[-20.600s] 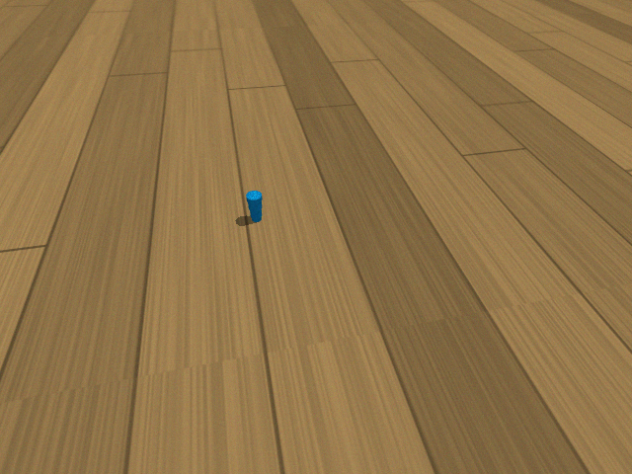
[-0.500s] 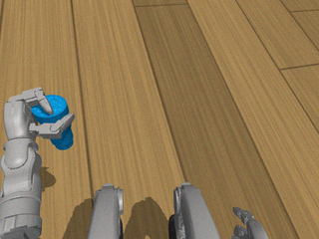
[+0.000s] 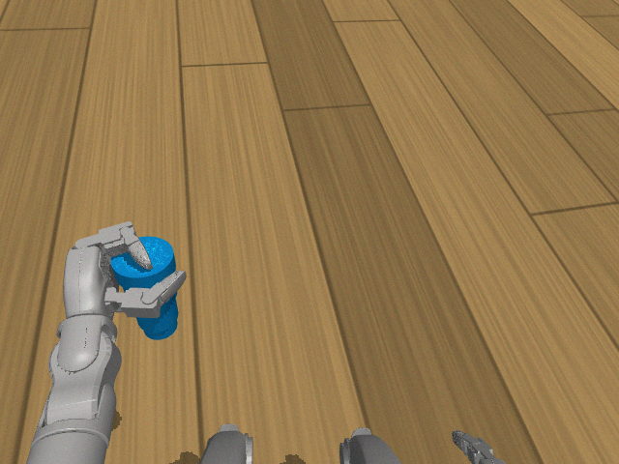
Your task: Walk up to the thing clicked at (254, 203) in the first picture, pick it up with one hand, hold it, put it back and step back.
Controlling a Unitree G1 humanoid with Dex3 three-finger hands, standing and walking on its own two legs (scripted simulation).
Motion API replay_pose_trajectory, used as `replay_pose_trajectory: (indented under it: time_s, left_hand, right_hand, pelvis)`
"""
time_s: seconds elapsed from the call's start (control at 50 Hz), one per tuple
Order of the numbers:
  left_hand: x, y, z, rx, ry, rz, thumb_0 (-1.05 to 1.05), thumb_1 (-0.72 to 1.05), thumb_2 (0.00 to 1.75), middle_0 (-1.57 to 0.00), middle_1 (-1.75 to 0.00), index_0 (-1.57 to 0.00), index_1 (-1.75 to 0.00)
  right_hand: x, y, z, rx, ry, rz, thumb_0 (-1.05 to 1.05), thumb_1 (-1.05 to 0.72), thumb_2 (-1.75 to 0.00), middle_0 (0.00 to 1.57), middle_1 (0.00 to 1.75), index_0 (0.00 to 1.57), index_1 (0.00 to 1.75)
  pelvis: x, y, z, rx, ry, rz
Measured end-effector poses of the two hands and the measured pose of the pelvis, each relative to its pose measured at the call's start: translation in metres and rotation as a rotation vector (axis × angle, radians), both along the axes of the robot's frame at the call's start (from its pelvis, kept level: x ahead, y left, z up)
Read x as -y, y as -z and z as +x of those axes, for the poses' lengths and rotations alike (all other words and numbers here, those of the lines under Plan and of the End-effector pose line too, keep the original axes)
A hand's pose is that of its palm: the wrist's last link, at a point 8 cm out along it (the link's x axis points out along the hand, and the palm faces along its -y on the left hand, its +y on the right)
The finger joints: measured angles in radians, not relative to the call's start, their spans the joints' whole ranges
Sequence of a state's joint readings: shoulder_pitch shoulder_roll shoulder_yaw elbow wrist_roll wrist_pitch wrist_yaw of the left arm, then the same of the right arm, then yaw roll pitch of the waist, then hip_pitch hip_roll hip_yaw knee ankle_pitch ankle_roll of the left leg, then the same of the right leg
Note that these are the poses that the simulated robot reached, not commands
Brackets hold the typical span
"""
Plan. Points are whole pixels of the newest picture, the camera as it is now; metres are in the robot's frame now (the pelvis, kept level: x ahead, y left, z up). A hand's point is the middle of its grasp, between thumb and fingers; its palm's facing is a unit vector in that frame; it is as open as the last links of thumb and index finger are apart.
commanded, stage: lift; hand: left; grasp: from the side
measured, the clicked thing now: (152, 294) +0.37 +0.20 -0.03
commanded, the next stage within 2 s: hold in 0.74 s
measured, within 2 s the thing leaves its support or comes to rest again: neither
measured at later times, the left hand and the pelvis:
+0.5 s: hand (153, 253) +0.37 +0.17 +0.09, palm faces +0.20 -0.98 -0.03, open 6.0 cm; pelvis +0.01 -0.01 +0.05, yaw +1 degrees
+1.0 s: hand (155, 242) +0.37 +0.17 +0.11, palm faces +0.20 -0.98 -0.03, open 5.9 cm; pelvis +0.03 -0.01 +0.06, yaw +1 degrees
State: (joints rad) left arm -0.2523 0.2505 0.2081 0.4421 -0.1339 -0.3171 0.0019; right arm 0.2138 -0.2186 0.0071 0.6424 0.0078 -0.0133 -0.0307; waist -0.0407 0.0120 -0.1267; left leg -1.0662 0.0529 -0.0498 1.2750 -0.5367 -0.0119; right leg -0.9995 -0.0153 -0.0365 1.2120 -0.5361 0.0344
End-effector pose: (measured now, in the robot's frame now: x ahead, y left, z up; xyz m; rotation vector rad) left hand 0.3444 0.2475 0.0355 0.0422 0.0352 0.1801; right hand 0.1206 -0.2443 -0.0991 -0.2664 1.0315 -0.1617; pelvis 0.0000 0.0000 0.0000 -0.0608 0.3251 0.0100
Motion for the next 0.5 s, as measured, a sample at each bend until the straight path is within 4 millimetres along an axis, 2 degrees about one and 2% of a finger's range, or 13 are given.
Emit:
replay_pose_trajectory:
  time_s: [0.32, 0.5]
  left_hand:
    - [0.019, -0.041, -0.007, 0.019, -0.005, -0.005, 0.01, -0.20, 0.99, -0.75, -1.03, -1.29, -1.36]
    - [0.025, -0.054, -0.010, 0.023, -0.017, -0.010, 0.01, -0.19, 0.98, -0.75, -1.04, -1.27, -1.35]
  right_hand:
    - [-0.004, -0.032, 0.006, 0.018, -0.012, 0.027, 0.01, -0.91, -0.89, 0.20, 0.30, 0.20, 0.30]
    - [0.000, -0.045, 0.017, 0.041, -0.018, 0.030, 0.01, -0.91, -0.89, 0.20, 0.30, 0.20, 0.30]
  pelvis:
    - [0.004, -0.034, 0.010, 0.085, -0.005, 0.017]
    - [0.008, -0.046, 0.015, 0.115, -0.006, 0.027]
